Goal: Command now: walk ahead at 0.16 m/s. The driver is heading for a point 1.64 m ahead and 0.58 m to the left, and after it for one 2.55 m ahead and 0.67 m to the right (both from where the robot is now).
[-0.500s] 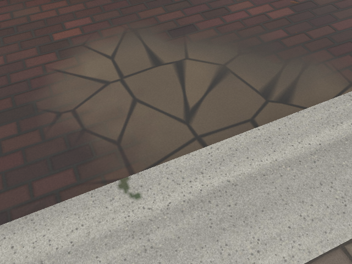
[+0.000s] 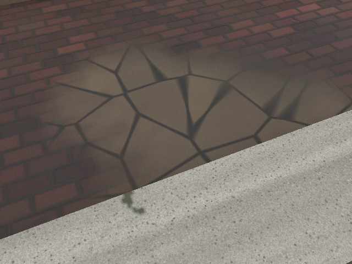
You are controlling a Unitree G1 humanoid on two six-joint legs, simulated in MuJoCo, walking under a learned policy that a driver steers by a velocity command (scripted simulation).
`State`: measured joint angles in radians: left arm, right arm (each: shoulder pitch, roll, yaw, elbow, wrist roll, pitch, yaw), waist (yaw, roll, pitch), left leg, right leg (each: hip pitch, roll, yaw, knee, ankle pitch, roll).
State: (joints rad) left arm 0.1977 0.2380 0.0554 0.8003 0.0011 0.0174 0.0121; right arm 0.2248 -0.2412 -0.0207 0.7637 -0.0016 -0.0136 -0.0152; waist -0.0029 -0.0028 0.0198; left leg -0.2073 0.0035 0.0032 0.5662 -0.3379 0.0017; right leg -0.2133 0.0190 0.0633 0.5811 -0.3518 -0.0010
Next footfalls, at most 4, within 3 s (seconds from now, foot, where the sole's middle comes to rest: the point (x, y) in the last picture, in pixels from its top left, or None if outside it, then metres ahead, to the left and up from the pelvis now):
0.58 left None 0.40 0.12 -0.77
1.08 right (213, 226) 0.68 -0.12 -0.77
1.58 left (144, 201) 0.79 0.16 -0.77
1.96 right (165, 155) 1.17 0.09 -0.94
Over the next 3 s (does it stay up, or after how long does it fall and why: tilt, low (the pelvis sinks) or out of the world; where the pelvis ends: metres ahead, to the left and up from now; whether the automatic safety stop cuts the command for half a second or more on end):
stays up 1.38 0.55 -0.18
